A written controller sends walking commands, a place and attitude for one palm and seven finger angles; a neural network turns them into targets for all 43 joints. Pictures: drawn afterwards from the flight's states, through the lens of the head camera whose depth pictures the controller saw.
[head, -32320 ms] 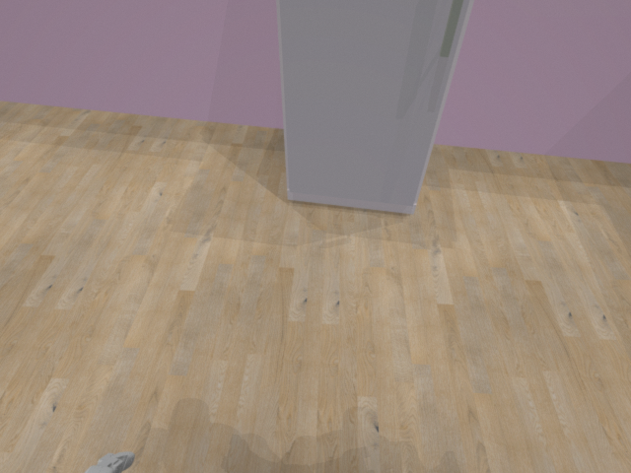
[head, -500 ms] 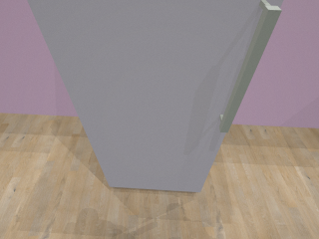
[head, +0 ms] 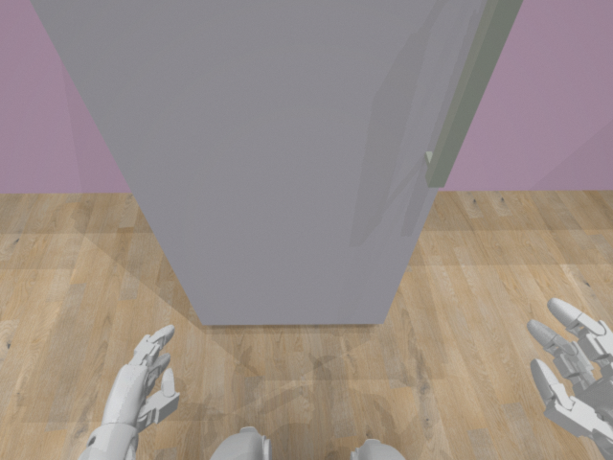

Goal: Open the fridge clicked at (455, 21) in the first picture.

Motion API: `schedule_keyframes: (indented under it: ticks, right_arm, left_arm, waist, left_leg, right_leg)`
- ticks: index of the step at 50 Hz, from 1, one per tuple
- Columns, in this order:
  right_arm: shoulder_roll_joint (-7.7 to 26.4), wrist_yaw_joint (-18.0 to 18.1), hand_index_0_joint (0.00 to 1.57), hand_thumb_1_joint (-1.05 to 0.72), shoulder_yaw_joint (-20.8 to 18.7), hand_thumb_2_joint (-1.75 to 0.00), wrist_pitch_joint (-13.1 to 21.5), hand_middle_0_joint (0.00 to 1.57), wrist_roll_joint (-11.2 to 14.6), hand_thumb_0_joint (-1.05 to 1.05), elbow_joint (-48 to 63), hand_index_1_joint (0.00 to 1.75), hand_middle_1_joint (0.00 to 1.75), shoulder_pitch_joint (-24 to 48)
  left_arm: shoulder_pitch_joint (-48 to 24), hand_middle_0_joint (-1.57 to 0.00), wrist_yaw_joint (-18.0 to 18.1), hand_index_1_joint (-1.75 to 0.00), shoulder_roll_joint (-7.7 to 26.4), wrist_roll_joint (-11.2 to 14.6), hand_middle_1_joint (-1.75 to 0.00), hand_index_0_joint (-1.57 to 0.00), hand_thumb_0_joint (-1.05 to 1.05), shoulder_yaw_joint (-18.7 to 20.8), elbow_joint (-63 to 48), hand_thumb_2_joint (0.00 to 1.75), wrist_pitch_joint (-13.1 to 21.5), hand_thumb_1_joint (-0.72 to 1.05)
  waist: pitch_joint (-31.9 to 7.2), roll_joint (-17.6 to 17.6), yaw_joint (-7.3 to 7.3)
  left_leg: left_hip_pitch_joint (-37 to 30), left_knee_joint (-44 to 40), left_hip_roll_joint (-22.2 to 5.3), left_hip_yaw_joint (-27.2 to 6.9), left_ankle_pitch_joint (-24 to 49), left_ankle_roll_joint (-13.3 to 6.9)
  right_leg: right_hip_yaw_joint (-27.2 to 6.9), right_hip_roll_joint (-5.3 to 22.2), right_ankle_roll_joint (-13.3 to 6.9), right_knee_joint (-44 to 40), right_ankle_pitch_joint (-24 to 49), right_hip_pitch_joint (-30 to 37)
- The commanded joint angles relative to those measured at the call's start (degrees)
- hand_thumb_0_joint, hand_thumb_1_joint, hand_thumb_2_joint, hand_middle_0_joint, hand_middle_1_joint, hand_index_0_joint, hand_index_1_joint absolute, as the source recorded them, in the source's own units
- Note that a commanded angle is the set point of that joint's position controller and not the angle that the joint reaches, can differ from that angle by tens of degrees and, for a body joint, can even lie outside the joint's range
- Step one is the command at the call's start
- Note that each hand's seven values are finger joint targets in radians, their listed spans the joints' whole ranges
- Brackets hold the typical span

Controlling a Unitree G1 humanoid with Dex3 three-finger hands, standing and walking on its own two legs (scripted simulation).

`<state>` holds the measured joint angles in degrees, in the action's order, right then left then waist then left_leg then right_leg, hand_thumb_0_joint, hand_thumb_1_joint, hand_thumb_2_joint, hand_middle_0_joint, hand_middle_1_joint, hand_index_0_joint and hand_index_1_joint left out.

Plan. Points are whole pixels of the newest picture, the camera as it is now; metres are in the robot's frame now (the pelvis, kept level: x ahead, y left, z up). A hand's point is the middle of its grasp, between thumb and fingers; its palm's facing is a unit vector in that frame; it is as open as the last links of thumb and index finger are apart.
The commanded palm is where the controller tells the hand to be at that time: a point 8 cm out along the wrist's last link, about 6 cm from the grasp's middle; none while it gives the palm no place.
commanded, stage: raise the hand to about handle height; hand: right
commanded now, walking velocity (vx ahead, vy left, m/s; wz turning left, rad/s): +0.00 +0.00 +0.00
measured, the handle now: (471, 60) +0.53 -0.19 +0.24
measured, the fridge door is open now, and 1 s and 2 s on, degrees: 0 0 0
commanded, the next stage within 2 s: move the hooked fingers beside the handle in 1.70 s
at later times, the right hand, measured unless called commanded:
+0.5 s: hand out of the picture +0.24 -0.29 +0.13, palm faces +0.03 +1.00 -0.07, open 11.4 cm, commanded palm +0.21 -0.33 +0.15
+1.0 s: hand out of the picture +0.28 -0.30 +0.23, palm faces +0.08 +0.99 -0.11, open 13.8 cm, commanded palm +0.25 -0.34 +0.24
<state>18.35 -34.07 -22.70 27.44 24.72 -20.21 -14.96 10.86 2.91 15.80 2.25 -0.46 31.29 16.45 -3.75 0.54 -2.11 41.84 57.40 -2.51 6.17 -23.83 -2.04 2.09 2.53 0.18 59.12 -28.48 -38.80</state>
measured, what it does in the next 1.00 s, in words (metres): rises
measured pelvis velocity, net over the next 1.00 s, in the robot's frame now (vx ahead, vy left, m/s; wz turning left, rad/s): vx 0.03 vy -0.03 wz -0.02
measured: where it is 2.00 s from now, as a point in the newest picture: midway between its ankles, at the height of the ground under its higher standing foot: outside the picture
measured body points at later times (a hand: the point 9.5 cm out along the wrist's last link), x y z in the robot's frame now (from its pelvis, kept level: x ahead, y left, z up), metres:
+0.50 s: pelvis +0.02 -0.03 +0.04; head +0.03 -0.03 +0.49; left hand +0.19 +0.21 -0.03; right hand +0.23 -0.34 +0.14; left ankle +0.05 +0.10 -0.67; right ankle +0.01 -0.12 -0.67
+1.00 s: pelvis +0.03 -0.03 +0.06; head +0.01 -0.01 +0.51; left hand +0.22 +0.19 +0.00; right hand +0.27 -0.36 +0.24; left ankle +0.05 +0.10 -0.67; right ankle +0.01 -0.12 -0.67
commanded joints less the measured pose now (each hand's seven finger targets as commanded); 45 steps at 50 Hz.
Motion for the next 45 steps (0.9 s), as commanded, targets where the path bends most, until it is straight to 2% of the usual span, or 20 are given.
schedule_keyframes:
  ticks: [1,3,5,7,8,11,13,18,20,22,23,25,28,29,32,34,38,40,42,45]
  right_arm:
    - [14.8,2.7,0.24,-0.41,-4.6,-0.69,-0.5,0.24,0.8,0.00,25.4,0.62,0.62,10.2]
    - [13.7,4.8,0.24,-0.36,-2.9,-0.67,-2.8,0.24,-1.3,0.00,27.5,0.64,0.64,7.7]
    - [15.2,5.8,0.24,-0.32,-4.8,-0.65,-5.6,0.24,-1.8,0.00,26.8,0.68,0.68,6.5]
    - [15.3,6.5,0.25,-0.27,-5.7,-0.63,-7.8,0.25,-1.8,0.00,26.3,0.70,0.70,3.8]
    - [14.4,6.9,0.25,-0.25,-5.7,-0.62,-8.7,0.25,-1.3,0.00,26.3,0.72,0.72,2.6]
    - [16.1,7.1,0.25,-0.18,-8.2,-0.59,-10.7,0.25,-0.2,0.00,25.3,0.76,0.76,1.9]
    - [14.7,7.4,0.25,-0.13,-7.0,-0.57,-11.2,0.25,0.2,0.00,26.6,0.80,0.80,1.5]
    - [14.3,7.6,0.26,-0.01,-5.5,-0.52,-12.8,0.26,0.0,0.00,26.4,0.87,0.87,5.0]
    - [16.3,7.6,0.27,0.03,-6.4,-0.50,-13.3,0.27,-0.2,0.00,28.4,0.90,0.90,8.8]
    - [15.9,8.2,0.27,0.08,-5.6,-0.48,-14.1,0.27,-1.2,0.00,30.3,0.93,0.93,9.3]
    - [16.1,8.7,0.27,0.10,-5.7,-0.47,-14.7,0.27,-1.5,0.00,30.3,0.94,0.94,10.1]
    - [17.0,9.1,0.27,0.15,-6.0,-0.45,-15.8,0.27,-1.8,0.00,31.1,0.98,0.98,12.8]
    - [17.5,10.1,0.28,0.22,-6.8,-0.42,-17.8,0.28,-2.7,0.00,31.2,1.02,1.02,12.9]
    - [18.0,10.1,0.28,0.24,-7.1,-0.41,-18.7,0.28,-2.5,0.00,30.9,1.03,1.03,13.9]
    - [17.2,10.0,0.29,0.31,-6.3,-0.38,-21.0,0.29,-2.8,0.00,31.8,1.08,1.08,16.6]
    - [18.5,10.2,0.29,0.36,-7.4,-0.36,-22.7,0.29,-2.9,0.00,31.2,1.11,1.11,17.3]
    - [18.5,10.0,0.30,0.45,-6.9,-0.32,-25.2,0.30,-3.3,0.00,32.1,1.17,1.17,21.4]
    - [19.2,9.5,0.30,0.50,-7.6,-0.30,-26.6,0.30,-3.2,0.00,30.8,1.20,1.20,23.1]
    - [20.0,9.4,0.30,0.50,-7.7,-0.30,-27.7,0.30,-3.5,0.00,31.0,1.20,1.20,26.0]
    - [21.6,9.2,0.30,0.50,-8.6,-0.30,-29.3,0.30,-3.5,0.00,30.2,1.20,1.20,28.6]
  left_arm:
    - [0.0,-0.20,2.0,-0.30,7.4,0.2,-0.30,-0.20,0.00,3.0,-7.9,0.90,4.0,0.90]
    - [0.4,-0.20,2.1,-0.30,7.2,0.2,-0.30,-0.20,0.00,2.9,-7.1,0.90,4.3,0.90]
    - [0.8,-0.20,2.3,-0.30,7.1,0.3,-0.30,-0.20,0.00,2.8,-6.2,0.90,4.0,0.90]
    - [0.0,-0.20,2.2,-0.30,6.8,0.4,-0.30,-0.20,0.00,2.5,-6.4,0.90,3.8,0.90]
    - [-0.3,-0.20,2.2,-0.30,6.4,0.5,-0.30,-0.20,0.00,2.4,-6.8,0.90,3.7,0.90]
    - [-0.5,-0.20,2.2,-0.30,6.6,0.6,-0.30,-0.20,0.00,2.0,-7.1,0.90,3.5,0.90]
    - [-0.7,-0.20,2.1,-0.30,6.5,0.8,-0.30,-0.20,0.00,1.8,-7.5,0.90,3.9,0.90]
    - [-0.1,-0.20,2.4,-0.30,7.2,1.0,-0.30,-0.20,0.00,1.4,-7.1,0.90,4.8,0.90]
    - [-0.2,-0.20,2.7,-0.30,7.3,1.0,-0.30,-0.20,0.00,1.1,-6.9,0.90,5.1,0.90]
    - [-0.5,-0.20,2.9,-0.30,7.0,1.1,-0.30,-0.20,0.00,1.0,-6.9,0.90,5.5,0.90]
    - [-0.4,-0.20,3.0,-0.30,6.9,1.1,-0.30,-0.20,0.00,0.8,-6.7,0.90,5.7,0.90]
    - [-0.5,-0.20,3.2,-0.30,6.8,1.1,-0.30,-0.20,0.00,0.4,-6.2,0.90,5.7,0.90]
    - [-0.8,-0.20,3.4,-0.30,6.5,1.1,-0.30,-0.20,0.00,0.2,-6.1,0.90,5.9,0.90]
    - [-0.6,-0.20,3.3,-0.30,6.6,1.1,-0.30,-0.20,0.00,0.0,-6.0,0.90,5.8,0.90]
    - [-1.3,-0.20,3.4,-0.30,6.2,1.4,-0.30,-0.20,0.00,-0.3,-6.0,0.90,5.4,0.90]
    - [-1.3,-0.20,3.4,-0.30,6.2,1.3,-0.30,-0.20,0.00,-0.6,-5.9,0.90,5.2,0.90]
    - [-1.9,-0.20,3.4,-0.30,5.9,1.6,-0.30,-0.20,0.00,-0.9,-5.8,0.90,4.5,0.90]
    - [-1.9,-0.20,3.4,-0.30,6.0,1.7,-0.30,-0.20,0.00,-1.1,-5.5,0.90,3.9,0.90]
    - [-2.5,-0.20,3.6,-0.30,5.9,1.8,-0.30,-0.20,0.00,-1.3,-5.6,0.90,3.6,0.90]
    - [-3.0,-0.20,3.7,-0.30,5.8,2.0,-0.30,-0.20,0.00,-1.4,-5.4,0.90,2.8,0.90]
  waist:
    - [-12.4,-6.3,1.96]
    - [-11.5,-6.6,2.23]
    - [-11.1,-6.0,2.07]
    - [-10.1,-7.0,1.24]
    - [-9.8,-6.1,1.15]
    - [-10.0,-4.7,0.31]
    - [-9.6,-4.6,0.40]
    - [-7.3,-2.8,0.95]
    - [-8.5,-4.9,0.55]
    - [-9.0,-6.4,0.44]
    - [-8.4,-5.5,0.47]
    - [-7.4,-7.2,0.30]
    - [-7.0,-7.1,-0.18]
    - [-6.2,-6.0,-0.55]
    - [-5.6,-7.8,-0.33]
    - [-5.0,-7.3,-0.99]
    - [-5.4,-7.5,-0.66]
    - [-5.1,-6.0,-0.54]
    - [-5.2,-7.2,-0.67]
    - [-5.5,-6.0,-0.68]
  left_leg:
    - [-12.8,-15.3,1.2,-10.3,-4.1,1.3]
    - [-12.5,-14.1,2.0,-7.3,2.9,1.1]
    - [-14.8,-14.7,2.0,-6.8,7.4,1.2]
    - [-15.8,-15.4,1.9,-5.4,7.7,1.2]
    - [-15.9,-16.1,1.9,-5.1,7.5,1.4]
    - [-18.9,-17.7,1.8,-4.9,8.2,1.4]
    - [-18.7,-18.6,1.9,-4.4,7.6,1.6]
    - [-18.4,-20.7,2.3,-3.4,5.9,1.7]
    - [-20.5,-21.3,2.2,-3.5,7.1,1.3]
    - [-20.7,-21.4,2.3,-2.4,9.0,1.2]
    - [-20.9,-21.6,2.4,-1.9,9.1,1.2]
    - [-22.3,-22.5,2.6,-1.6,10.6,1.0]
    - [-23.3,-23.5,2.5,-1.1,12.5,1.0]
    - [-25.0,-24.2,2.7,-1.0,13.3,0.8]
    - [-25.3,-25.4,2.7,-0.8,14.6,0.9]
    - [-27.4,-26.6,2.8,-0.9,15.9,0.7]
    - [-28.0,-28.0,2.6,-0.8,17.3,0.9]
    - [-29.5,-29.2,2.7,-1.0,18.8,0.8]
    - [-29.5,-29.7,2.6,-1.0,18.3,0.8]
    - [-31.3,-31.0,2.5,-1.2,19.4,0.7]
  right_leg:
    - [-2.2,-2.3,-2.1,-8.8,9.2,1.7]
    - [-3.3,-1.9,-2.1,-10.7,12.5,4.0]
    - [-3.2,-1.7,-1.8,-11.3,15.1,4.6]
    - [-3.6,-1.9,-1.5,-13.3,15.1,5.0]
    - [-3.5,-2.0,-1.4,-14.0,14.9,5.4]
    - [-3.6,-2.0,-1.2,-15.9,15.7,6.0]
    - [-3.5,-2.1,-1.2,-17.1,15.2,7.3]
    - [-3.9,-1.7,-1.3,-20.1,13.3,9.8]
    - [-4.0,-1.7,-1.3,-21.4,14.3,12.1]
    - [-4.4,-1.6,-1.3,-22.9,15.7,14.6]
    - [-4.7,-1.4,-1.2,-23.8,15.5,15.1]
    - [-4.8,-1.4,-1.0,-25.3,16.9,16.8]
    - [-5.3,-1.1,-0.8,-27.0,18.6,18.9]
    - [-5.2,-1.1,-0.6,-27.7,19.6,19.1]
    - [-5.3,-1.0,-0.3,-29.4,20.7,21.8]
    - [-5.3,-1.1,-0.2,-30.3,22.2,22.5]
    - [-5.3,-1.0,0.0,-31.9,23.8,25.4]
    - [-4.9,-1.2,-0.2,-32.4,24.5,26.2]
    - [-5.1,-1.3,-0.1,-33.2,24.2,27.0]
    - [-4.7,-1.4,-0.4,-33.9,24.9,28.1]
